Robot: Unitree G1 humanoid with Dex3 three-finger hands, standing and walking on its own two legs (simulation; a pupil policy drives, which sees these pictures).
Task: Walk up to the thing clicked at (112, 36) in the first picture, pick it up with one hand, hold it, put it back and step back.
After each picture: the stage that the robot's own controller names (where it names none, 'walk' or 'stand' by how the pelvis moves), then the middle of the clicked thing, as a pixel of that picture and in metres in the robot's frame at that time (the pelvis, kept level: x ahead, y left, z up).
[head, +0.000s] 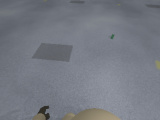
stand; (112, 36) +2.06 -0.63 -0.72
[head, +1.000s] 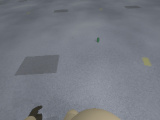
walk; (98, 40) +2.01 -0.12 -0.70
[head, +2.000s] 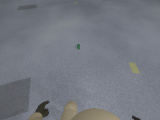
walk; (78, 46) +1.44 +0.26 -0.71
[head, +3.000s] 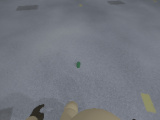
walk; (78, 64) +0.92 +0.19 -0.71
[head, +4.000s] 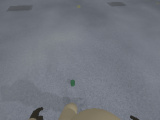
walk; (72, 83) +0.54 +0.19 -0.69
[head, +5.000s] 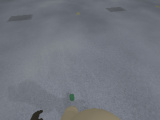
stand; (72, 97) +0.38 +0.19 -0.69
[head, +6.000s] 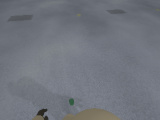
stand; (71, 102) +0.33 +0.18 -0.72
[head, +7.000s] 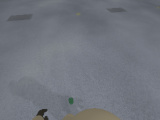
stand; (71, 101) +0.33 +0.19 -0.73
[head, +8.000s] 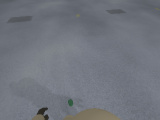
stand; (70, 102) +0.32 +0.20 -0.73
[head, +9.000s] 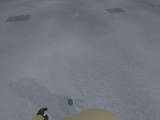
stand; (70, 102) +0.32 +0.20 -0.73
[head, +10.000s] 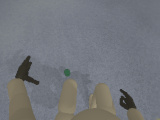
go down; (67, 72) +0.38 +0.19 -0.45
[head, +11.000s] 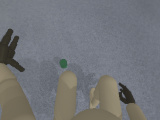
go down; (63, 64) +0.41 +0.21 -0.32
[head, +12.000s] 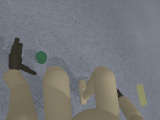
close in; (41, 58) +0.40 +0.25 -0.23
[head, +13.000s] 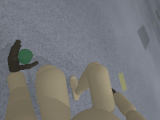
close; (25, 57) +0.40 +0.26 -0.22
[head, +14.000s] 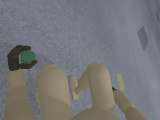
lift; (27, 57) +0.38 +0.25 -0.22
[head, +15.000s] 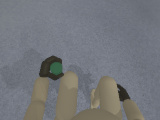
lift; (57, 69) +0.31 +0.23 -0.06
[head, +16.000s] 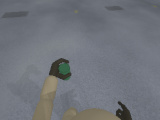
hold; (65, 72) +0.33 +0.16 +0.06
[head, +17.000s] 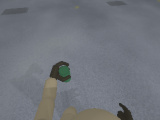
hold; (65, 74) +0.32 +0.17 +0.01
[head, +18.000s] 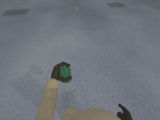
hold; (66, 75) +0.32 +0.16 +0.01
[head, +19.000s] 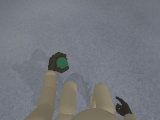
crouch; (63, 64) +0.38 +0.18 -0.07
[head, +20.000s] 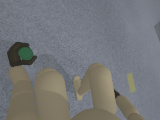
lower; (27, 55) +0.40 +0.26 -0.22
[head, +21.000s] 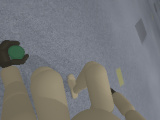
lower; (17, 54) +0.41 +0.28 -0.22
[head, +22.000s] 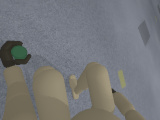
lower; (20, 54) +0.40 +0.28 -0.22
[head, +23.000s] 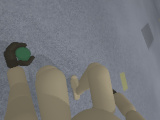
lower; (23, 55) +0.39 +0.27 -0.22
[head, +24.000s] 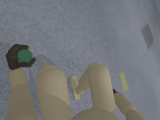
loosen; (25, 57) +0.38 +0.27 -0.22
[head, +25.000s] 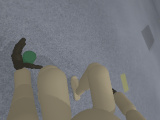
withdraw; (29, 58) +0.39 +0.25 -0.23
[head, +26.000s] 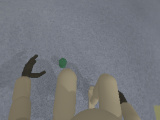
walk; (62, 63) +0.41 +0.21 -0.30
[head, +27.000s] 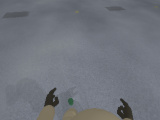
stand; (70, 101) +0.32 +0.16 -0.65
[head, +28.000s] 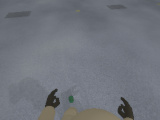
stand; (71, 99) +0.34 +0.18 -0.67
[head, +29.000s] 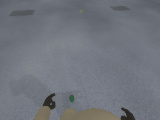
stand; (71, 98) +0.34 +0.17 -0.69
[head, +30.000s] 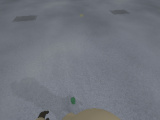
walk; (73, 100) +0.35 +0.17 -0.72
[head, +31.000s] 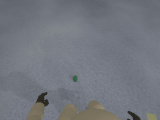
walk; (75, 78) +0.52 +0.12 -0.70
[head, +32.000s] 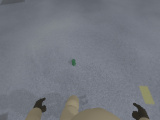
walk; (73, 62) +0.82 +0.25 -0.68
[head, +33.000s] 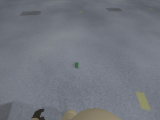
stand; (76, 65) +0.99 +0.21 -0.71
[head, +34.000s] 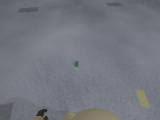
stand; (76, 64) +0.98 +0.21 -0.73
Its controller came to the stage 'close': yes
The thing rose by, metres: 0.72
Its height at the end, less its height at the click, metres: +0.00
